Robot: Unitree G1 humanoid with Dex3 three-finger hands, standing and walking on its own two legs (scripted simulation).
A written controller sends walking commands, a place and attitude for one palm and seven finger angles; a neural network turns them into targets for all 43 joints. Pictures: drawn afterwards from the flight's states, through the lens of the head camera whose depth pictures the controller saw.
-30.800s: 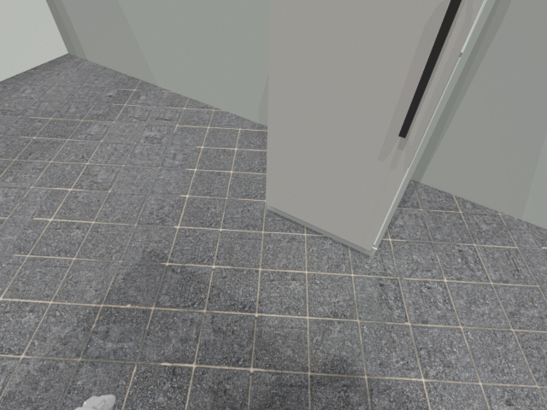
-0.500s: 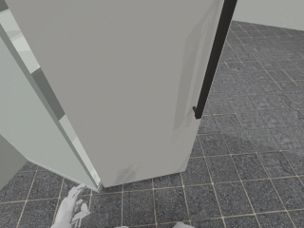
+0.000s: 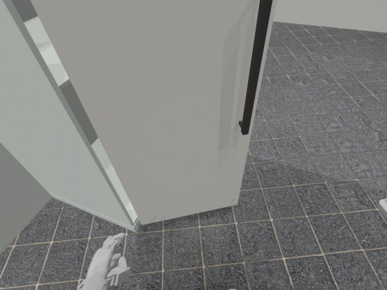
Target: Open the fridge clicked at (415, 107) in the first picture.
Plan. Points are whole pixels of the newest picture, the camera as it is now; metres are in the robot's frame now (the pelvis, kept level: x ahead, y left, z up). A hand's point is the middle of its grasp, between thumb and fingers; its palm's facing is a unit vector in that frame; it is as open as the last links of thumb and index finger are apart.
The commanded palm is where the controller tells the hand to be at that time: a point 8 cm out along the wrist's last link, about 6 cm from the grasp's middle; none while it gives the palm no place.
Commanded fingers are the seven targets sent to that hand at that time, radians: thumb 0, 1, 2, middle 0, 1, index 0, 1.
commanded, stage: step back with the hand held close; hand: right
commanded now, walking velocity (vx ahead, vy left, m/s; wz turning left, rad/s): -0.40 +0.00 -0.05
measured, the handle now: (250, 74) +0.62 -0.18 +0.13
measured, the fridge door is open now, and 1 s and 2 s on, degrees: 56 56 56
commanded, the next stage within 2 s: stop stepping back and stand still in 0.02 s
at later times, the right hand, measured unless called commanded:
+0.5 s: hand out of the picture +0.05 -0.30 +0.19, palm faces +0.56 +0.76 -0.34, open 7.4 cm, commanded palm +0.01 -0.32 +0.18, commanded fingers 0.00 -0.90 -0.90 0.20 0.30 0.20 0.30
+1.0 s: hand out of the picture +0.05 -0.33 +0.14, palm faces +0.49 +0.75 -0.45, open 7.4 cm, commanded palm none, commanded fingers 0.00 -0.90 -0.90 0.20 0.30 0.20 0.30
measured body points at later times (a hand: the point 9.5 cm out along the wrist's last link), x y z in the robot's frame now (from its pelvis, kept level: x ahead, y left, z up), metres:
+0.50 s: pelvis -0.13 -0.02 +0.00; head -0.17 -0.04 +0.44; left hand -0.01 +0.24 -0.09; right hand +0.02 -0.34 +0.21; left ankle -0.15 +0.10 -0.74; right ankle -0.09 -0.15 -0.71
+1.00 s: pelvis -0.16 -0.04 -0.02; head -0.18 -0.03 +0.43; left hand +0.00 +0.21 -0.11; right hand +0.02 -0.36 +0.17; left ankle -0.14 +0.05 -0.73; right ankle -0.11 -0.16 -0.74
